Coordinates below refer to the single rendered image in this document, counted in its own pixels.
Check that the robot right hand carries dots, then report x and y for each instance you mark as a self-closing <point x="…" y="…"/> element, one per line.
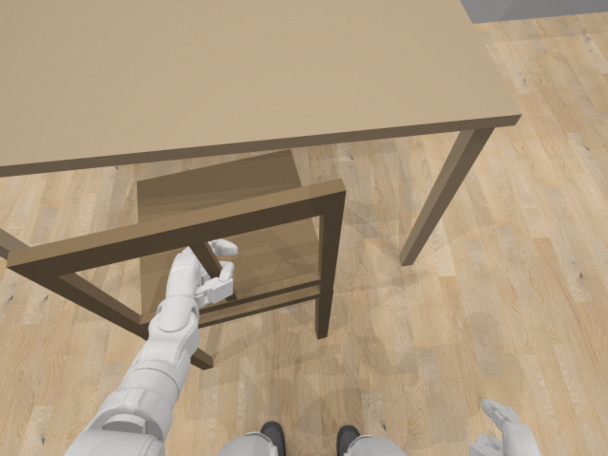
<point x="518" y="439"/>

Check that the chair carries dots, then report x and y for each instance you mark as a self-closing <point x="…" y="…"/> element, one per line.
<point x="257" y="203"/>

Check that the robot left upper arm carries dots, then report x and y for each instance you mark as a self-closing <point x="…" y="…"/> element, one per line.
<point x="101" y="442"/>

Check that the robot left hand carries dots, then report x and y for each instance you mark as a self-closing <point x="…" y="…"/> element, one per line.
<point x="188" y="277"/>

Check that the left robot forearm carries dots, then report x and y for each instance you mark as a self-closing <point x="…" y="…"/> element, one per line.
<point x="144" y="401"/>

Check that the robot left foot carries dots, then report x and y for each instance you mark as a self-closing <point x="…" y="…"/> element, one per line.
<point x="274" y="432"/>

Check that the table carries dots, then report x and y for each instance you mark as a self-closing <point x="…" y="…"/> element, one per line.
<point x="97" y="83"/>

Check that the robot left shin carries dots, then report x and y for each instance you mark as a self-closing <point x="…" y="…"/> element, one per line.
<point x="259" y="434"/>

